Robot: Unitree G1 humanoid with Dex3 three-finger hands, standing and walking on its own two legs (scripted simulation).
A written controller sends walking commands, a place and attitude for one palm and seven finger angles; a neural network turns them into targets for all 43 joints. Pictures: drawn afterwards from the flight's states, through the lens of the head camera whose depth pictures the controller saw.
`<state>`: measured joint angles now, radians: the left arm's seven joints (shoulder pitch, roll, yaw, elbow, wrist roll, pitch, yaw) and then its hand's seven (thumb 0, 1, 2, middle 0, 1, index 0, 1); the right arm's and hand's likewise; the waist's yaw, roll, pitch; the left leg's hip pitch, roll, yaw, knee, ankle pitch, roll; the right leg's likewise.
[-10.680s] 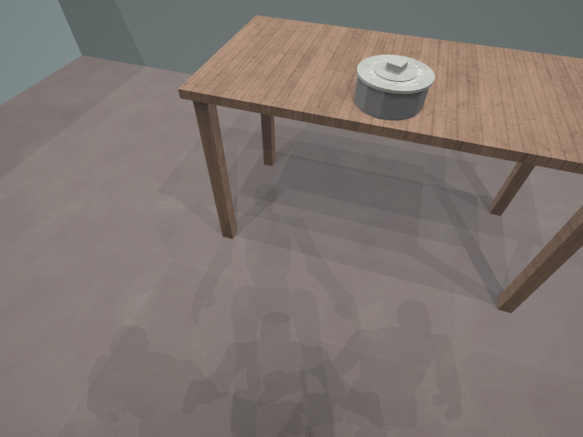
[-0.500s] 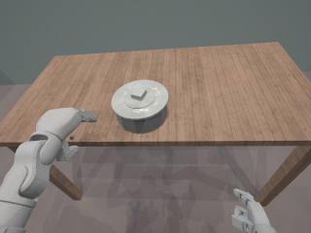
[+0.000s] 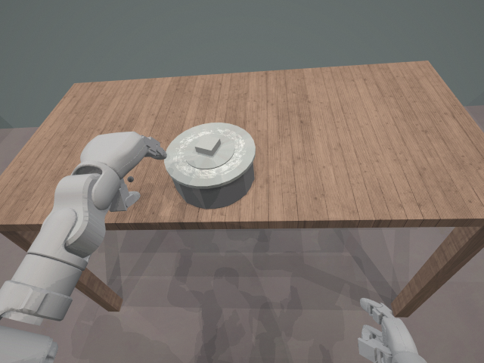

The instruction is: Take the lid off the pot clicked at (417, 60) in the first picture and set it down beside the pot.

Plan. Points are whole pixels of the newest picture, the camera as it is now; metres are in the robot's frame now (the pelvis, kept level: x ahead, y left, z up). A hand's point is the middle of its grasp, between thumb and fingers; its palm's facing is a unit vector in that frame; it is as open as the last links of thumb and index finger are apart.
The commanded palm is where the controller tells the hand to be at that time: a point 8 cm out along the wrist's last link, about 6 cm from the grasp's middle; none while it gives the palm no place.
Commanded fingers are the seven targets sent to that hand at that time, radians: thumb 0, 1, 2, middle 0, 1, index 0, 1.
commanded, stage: move the open hand above the knob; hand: left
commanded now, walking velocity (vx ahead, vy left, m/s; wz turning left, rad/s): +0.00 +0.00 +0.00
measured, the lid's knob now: (208, 145) +0.53 +0.12 +0.06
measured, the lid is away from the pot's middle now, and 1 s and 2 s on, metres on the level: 0.00 0.00 0.00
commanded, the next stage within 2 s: lower the open fingers around the knob in 1.82 s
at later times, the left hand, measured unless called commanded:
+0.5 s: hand (172, 155) +0.43 +0.16 +0.13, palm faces -0.23 -0.04 -0.97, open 10.1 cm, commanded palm +0.42 +0.16 +0.19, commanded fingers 0.00 -0.31 1.44 -0.83 -0.08 -0.83 -0.08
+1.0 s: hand (199, 136) +0.48 +0.12 +0.13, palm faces -0.28 -0.03 -0.96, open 10.1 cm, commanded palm +0.49 +0.12 +0.19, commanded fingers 0.00 -0.31 1.44 -0.83 -0.08 -0.83 -0.08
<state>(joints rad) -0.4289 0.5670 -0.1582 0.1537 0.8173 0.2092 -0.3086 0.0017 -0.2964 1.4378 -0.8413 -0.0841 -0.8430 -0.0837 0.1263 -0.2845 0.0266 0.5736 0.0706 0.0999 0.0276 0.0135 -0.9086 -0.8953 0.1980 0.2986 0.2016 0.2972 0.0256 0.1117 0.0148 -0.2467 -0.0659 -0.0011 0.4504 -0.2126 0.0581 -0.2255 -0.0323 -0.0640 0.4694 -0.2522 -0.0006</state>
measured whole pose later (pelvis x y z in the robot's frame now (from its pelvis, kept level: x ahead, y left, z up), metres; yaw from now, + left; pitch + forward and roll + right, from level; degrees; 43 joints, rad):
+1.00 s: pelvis +0.02 +0.00 +0.00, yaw -1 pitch +6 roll +0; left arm -0.96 0.38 -0.33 0.77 0.87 0.27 -0.29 0.00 -0.29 1.44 -0.84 -0.08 -0.84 -0.08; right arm 0.20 -0.28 0.02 0.66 0.07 0.13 0.00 0.01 -0.91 -0.90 0.20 0.30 0.20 0.30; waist -0.06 0.09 -0.03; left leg -0.33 -0.06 0.01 0.47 -0.24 0.06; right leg -0.32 -0.03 -0.05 0.50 -0.28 0.00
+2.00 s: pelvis +0.02 +0.00 +0.00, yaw -2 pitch +8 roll +0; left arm -1.06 0.38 -0.28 0.97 0.89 0.26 -0.26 0.00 -0.29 1.44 -0.84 -0.08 -0.84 -0.08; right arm 0.26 -0.28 0.01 0.69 0.07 0.11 -0.02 0.01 -0.91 -0.89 0.20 0.30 0.20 0.30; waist -0.09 0.07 -0.06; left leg -0.36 -0.06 0.03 0.46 -0.24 0.06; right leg -0.35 -0.02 -0.03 0.48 -0.27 0.00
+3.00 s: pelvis +0.02 +0.00 +0.00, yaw -3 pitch +10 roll +0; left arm -1.03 0.37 -0.27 1.07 0.90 0.22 -0.18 0.00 -0.26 1.38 -0.81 -0.18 -0.79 -0.17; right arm 0.31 -0.28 0.00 0.72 0.07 0.10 -0.03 0.01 -0.91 -0.89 0.20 0.30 0.20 0.30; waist -0.11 0.07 -0.07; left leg -0.41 -0.04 0.04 0.49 -0.25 0.06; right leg -0.40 -0.01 -0.02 0.49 -0.27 0.00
